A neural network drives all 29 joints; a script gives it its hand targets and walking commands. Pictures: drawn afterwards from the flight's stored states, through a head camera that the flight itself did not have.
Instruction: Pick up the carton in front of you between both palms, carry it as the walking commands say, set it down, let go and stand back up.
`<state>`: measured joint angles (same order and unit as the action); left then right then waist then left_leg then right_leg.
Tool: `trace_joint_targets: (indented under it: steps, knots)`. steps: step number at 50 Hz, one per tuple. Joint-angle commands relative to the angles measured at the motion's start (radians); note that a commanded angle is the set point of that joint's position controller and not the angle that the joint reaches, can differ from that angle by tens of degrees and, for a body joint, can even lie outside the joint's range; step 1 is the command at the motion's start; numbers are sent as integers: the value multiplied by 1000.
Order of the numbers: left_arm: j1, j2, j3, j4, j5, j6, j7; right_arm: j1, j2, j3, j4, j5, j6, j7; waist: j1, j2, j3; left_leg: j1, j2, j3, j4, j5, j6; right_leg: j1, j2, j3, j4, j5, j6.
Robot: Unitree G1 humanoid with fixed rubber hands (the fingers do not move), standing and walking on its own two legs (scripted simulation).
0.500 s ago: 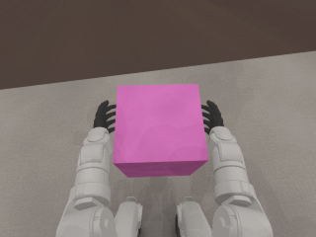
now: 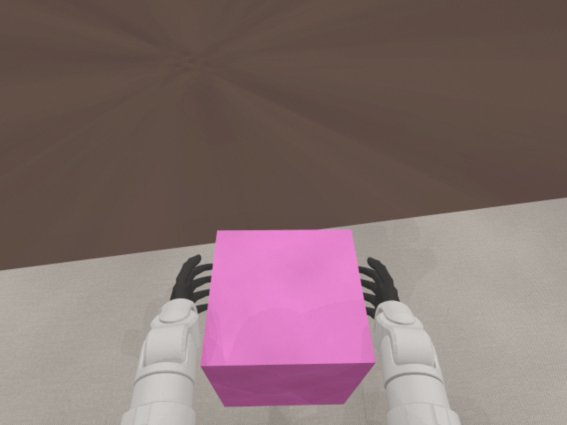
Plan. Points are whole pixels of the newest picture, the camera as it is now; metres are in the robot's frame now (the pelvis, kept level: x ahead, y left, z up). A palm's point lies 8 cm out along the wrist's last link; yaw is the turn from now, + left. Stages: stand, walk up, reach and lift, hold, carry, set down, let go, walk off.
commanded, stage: reach and lift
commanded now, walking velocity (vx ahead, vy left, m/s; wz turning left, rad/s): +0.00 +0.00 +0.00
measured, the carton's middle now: (284, 323) +0.31 +0.00 -0.06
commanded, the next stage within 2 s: hold in 1.06 s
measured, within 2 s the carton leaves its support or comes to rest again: neither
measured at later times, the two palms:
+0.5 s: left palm (179, 301) +0.29 +0.15 +0.04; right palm (392, 304) +0.29 -0.15 +0.04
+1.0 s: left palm (179, 294) +0.30 +0.15 +0.05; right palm (394, 297) +0.29 -0.15 +0.05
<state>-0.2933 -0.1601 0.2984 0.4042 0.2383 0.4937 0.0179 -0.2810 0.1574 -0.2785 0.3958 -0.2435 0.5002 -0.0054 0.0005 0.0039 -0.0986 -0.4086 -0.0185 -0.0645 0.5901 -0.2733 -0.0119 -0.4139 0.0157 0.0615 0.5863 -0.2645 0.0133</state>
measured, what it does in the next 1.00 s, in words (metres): stands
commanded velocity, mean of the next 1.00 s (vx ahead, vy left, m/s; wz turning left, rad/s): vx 0.00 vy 0.00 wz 0.00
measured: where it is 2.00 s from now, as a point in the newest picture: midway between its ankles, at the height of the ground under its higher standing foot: outside the picture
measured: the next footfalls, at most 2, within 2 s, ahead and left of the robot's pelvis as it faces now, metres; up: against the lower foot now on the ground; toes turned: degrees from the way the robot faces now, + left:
none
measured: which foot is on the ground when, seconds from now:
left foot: down 0.00-1.00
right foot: down 0.00-1.00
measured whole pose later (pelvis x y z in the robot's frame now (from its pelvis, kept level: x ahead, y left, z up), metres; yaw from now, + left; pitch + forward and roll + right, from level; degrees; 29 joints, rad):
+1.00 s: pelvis +0.01 +0.00 +0.02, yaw +0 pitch -6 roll +0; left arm -0.26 -0.15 0.23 0.27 0.28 0.68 -0.01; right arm -0.24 0.15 -0.21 0.26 -0.28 0.69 0.02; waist 0.00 0.00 0.03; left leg -0.06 -0.01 -0.07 0.36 -0.20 -0.01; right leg -0.07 0.01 0.06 0.36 -0.19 0.01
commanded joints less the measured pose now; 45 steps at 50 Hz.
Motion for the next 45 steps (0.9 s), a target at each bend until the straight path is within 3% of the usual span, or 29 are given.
trace_joint_targets:
  steps: [1,8,12,21,37,45]
  knots:
    - [-434,-990,-610,4,-184,37,-250,-469,969,601,-27,190,23,236,-2,5,-266,219,-77,-15,-137,273,3,263,85,11,-129,261,-10]
    - [-456,-948,-502,46,-139,96,-266,-488,931,495,17,143,87,254,-1,1,-59,223,-69,-2,-217,77,18,265,72,3,-205,81,-22]
    - [-546,-968,-492,40,-137,90,-276,-577,947,488,12,143,81,267,-1,3,-82,233,-67,2,-213,41,22,278,69,-1,-201,46,-25]
    - [-582,-967,-513,22,-141,92,-275,-608,944,506,-10,143,84,261,-6,-3,-134,278,-69,5,-221,72,17,323,71,-4,-208,77,-19]
    - [-428,-928,-554,-96,-166,128,-260,-453,917,547,-124,173,120,245,1,-4,-150,372,-78,-2,-252,286,5,405,80,9,-243,281,-7]
    - [-387,-915,-576,-151,-183,148,-256,-410,906,568,-177,189,141,238,0,-4,-136,391,-82,-7,-263,326,4,422,83,13,-255,320,-5]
